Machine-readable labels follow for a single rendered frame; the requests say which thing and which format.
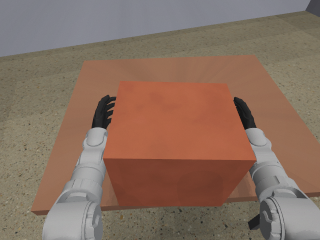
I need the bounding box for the table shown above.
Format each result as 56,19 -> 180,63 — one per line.
30,54 -> 320,230

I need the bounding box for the robot right forearm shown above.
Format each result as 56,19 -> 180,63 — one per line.
245,128 -> 320,212

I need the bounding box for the robot left hand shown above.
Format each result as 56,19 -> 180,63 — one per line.
91,95 -> 117,130

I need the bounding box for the robot right upper arm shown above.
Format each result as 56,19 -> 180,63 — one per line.
259,196 -> 320,240

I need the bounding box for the carton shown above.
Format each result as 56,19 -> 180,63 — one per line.
103,81 -> 257,207

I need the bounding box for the robot right hand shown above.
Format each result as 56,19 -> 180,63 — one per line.
233,97 -> 257,130

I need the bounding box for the robot left upper arm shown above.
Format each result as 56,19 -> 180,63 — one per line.
43,200 -> 103,240

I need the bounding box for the robot left forearm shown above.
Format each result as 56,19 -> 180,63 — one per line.
42,127 -> 108,240

